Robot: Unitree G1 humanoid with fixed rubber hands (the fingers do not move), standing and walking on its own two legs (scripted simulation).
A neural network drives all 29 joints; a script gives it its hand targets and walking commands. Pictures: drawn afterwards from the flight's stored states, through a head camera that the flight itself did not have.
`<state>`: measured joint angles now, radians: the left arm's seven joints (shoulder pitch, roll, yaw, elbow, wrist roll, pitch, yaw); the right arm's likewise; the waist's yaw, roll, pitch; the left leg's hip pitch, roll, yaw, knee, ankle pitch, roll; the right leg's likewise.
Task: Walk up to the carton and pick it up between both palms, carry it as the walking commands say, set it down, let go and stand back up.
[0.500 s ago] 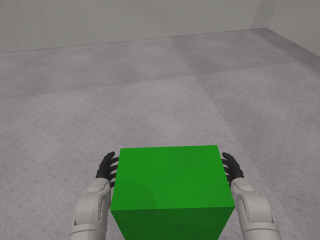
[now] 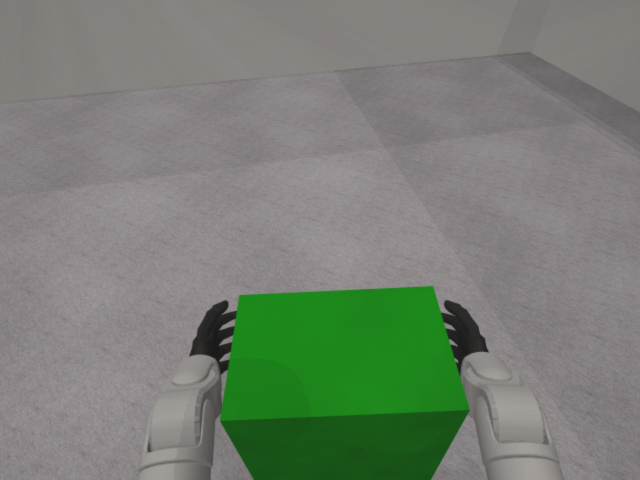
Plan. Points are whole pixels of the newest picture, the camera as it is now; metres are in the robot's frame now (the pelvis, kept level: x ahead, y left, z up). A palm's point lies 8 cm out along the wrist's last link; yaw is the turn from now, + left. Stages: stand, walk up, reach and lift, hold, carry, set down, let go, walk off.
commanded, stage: carry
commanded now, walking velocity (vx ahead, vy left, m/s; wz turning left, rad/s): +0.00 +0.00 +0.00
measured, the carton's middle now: (340, 402) +0.24 +0.00 -0.04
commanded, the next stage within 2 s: hold in 0.50 s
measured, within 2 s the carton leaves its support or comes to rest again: neither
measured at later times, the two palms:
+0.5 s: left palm (202, 369) +0.25 +0.17 +0.05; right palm (476, 363) +0.25 -0.16 +0.05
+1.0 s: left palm (198, 381) +0.23 +0.17 +0.05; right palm (478, 387) +0.23 -0.16 +0.03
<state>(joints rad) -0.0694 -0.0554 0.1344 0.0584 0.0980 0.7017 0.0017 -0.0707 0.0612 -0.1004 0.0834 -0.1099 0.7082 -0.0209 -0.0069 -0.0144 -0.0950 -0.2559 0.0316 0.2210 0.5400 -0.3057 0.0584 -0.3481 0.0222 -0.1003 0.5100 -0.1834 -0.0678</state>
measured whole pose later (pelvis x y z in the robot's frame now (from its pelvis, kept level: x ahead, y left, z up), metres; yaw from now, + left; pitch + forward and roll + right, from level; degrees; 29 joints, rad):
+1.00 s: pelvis -0.05 +0.01 -0.01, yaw +0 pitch -7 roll +0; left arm -0.18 0.00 0.04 0.10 -0.01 0.70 0.11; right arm -0.12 -0.06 -0.03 0.05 -0.04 0.76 -0.07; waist 0.01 0.02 0.07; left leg -0.19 0.02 0.22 0.58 -0.28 0.07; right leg -0.27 0.01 -0.10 0.53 -0.14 -0.06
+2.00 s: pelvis -0.04 -0.01 -0.03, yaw +10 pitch +6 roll +1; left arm -0.48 0.01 0.16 0.76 0.10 0.01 0.13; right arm -0.55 0.04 -0.14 0.77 -0.17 -0.01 -0.18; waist -0.03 0.08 0.23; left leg -0.57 -0.09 0.04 0.77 -0.31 0.07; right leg -0.63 0.05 -0.03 0.76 -0.25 -0.07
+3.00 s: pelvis -0.06 +0.00 -0.15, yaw +9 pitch +35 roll +0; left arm -0.77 -0.06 0.13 0.76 0.03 0.02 0.20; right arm -0.80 -0.03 -0.25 0.76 -0.08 -0.02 -0.14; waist -0.02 0.02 0.05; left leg -1.50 -0.12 0.03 1.34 -0.45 0.08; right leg -1.55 0.05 -0.03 1.29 -0.37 -0.05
